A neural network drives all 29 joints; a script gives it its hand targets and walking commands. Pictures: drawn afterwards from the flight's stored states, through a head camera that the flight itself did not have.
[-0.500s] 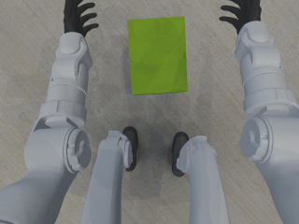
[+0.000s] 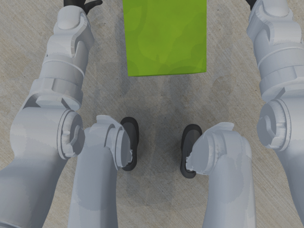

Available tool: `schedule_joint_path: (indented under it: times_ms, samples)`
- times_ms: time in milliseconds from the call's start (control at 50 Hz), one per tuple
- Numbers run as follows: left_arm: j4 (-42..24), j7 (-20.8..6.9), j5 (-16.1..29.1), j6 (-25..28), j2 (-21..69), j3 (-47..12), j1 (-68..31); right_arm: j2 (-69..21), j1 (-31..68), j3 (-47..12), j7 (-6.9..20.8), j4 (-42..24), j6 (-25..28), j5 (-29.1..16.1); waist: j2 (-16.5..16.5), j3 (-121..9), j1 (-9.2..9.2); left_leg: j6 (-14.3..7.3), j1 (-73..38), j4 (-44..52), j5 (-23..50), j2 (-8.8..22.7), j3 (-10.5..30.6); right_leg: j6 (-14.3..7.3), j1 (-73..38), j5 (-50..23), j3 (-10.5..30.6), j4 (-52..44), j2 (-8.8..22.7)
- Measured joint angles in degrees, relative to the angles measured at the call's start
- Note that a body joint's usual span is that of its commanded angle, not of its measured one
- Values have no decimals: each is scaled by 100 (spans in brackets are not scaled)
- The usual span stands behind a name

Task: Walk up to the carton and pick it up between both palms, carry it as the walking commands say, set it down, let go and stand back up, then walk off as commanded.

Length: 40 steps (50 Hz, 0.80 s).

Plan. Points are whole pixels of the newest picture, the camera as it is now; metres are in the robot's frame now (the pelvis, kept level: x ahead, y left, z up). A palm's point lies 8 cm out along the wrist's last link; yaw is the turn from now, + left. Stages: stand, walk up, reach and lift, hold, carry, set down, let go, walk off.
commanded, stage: reach and lift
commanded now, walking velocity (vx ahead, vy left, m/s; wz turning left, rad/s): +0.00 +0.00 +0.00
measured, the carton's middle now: (163, 30) +0.54 +0.01 -0.32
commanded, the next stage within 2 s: none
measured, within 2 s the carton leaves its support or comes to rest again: leaves its support in 1.88 s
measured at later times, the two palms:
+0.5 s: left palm (95, 19) +0.55 +0.18 -0.25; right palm (235, 18) +0.56 -0.17 -0.26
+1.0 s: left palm (103, 21) +0.54 +0.16 -0.25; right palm (229, 16) +0.56 -0.15 -0.25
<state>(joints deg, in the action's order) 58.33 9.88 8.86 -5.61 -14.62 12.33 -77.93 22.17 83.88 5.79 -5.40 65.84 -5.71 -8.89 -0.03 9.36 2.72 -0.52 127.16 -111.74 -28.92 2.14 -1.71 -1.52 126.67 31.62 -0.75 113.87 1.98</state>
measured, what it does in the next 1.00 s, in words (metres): lowers itself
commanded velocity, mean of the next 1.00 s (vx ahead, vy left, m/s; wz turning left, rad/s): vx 0.00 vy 0.00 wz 0.00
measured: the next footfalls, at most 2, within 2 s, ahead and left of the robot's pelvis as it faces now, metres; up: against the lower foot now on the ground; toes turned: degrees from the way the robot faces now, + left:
none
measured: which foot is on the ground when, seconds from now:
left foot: down 0.00-1.00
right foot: down 0.00-1.00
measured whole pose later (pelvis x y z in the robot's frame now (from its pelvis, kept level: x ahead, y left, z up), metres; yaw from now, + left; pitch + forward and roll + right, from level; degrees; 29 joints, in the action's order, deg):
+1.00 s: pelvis -0.01 +0.00 -0.06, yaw +0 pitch +35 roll +1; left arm 70.2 9.0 14.0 -1.3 -16.6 6.0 -91.0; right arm 22.6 94.0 -2.2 -4.9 72.8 -2.3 -13.7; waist 1.0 27.0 2.0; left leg -0.3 130.0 -125.0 -29.7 1.6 -1.4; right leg -1.5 129.3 32.9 -0.3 127.4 2.2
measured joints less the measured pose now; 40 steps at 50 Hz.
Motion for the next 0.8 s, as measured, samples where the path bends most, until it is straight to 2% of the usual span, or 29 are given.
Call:
schedule_joint_path:
  times_ms: [180,360,480,580,800]
  samples:
    - [432,-15,360,204,-217,-381,-421,158,416,-417,-32,368,194,-421,39,723,-37,23,232,-643,-51,-26,47,-42,205,91,-29,657,42]
    - [929,-67,525,348,-347,-614,-912,254,798,-726,3,705,338,-663,74,1413,-66,22,424,-1166,-47,-32,66,-51,377,104,-32,1179,60]
    - [1025,-44,778,400,-521,-831,-1241,323,854,-925,-29,545,368,-805,152,1790,-60,8,453,-1466,-73,-43,71,-49,385,152,-28,1479,76]
    - [1110,-43,843,411,-508,-844,-1241,301,823,-963,-17,505,341,-776,198,1814,-61,-6,428,-1579,-134,-38,62,-24,354,211,-12,1585,65]
    - [1170,-72,655,439,-345,-668,-1124,220,818,-851,38,639,323,-633,116,1630,-76,-2,364,-1434,-141,-28,36,3,325,187,26,1441,21]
